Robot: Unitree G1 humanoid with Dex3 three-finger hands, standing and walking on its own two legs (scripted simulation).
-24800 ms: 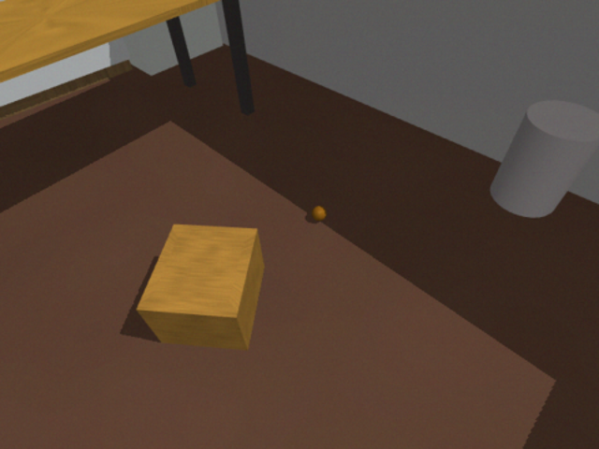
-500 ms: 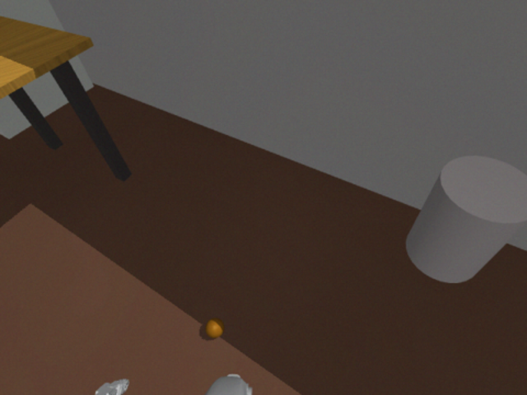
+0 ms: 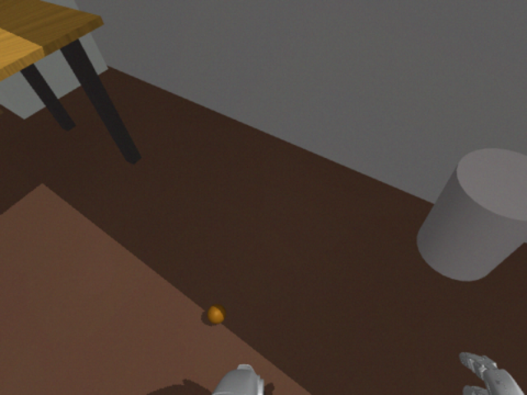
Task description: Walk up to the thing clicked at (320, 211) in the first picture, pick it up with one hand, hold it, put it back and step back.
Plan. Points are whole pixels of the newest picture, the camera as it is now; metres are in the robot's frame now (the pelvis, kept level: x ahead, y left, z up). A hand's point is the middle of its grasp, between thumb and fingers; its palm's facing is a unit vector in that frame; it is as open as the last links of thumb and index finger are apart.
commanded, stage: walk up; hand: left
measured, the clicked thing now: (216, 313) +0.46 +0.27 -0.71
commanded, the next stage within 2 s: stand in 1.92 s
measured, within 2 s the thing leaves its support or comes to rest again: neither
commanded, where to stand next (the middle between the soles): +0.08 +0.04 m, yaw -1 degrees
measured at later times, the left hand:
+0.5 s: hand out of the picture +0.01 +0.29 -0.13, palm faces +0.03 -0.91 -0.40, open 7.3 cm
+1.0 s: hand out of the picture +0.08 +0.29 -0.12, palm faces +0.02 -0.93 -0.36, open 7.3 cm
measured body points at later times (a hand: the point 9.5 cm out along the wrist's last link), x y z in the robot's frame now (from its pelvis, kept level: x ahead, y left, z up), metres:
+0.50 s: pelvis -0.03 +0.01 +0.01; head -0.02 +0.01 +0.46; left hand +0.01 +0.33 -0.10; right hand +0.08 -0.29 -0.11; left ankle +0.02 +0.15 -0.71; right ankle +0.00 -0.10 -0.71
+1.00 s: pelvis -0.01 +0.03 +0.03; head +0.00 +0.03 +0.48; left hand +0.08 +0.34 -0.09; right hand +0.07 -0.27 -0.10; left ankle -0.02 +0.15 -0.71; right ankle +0.00 -0.10 -0.71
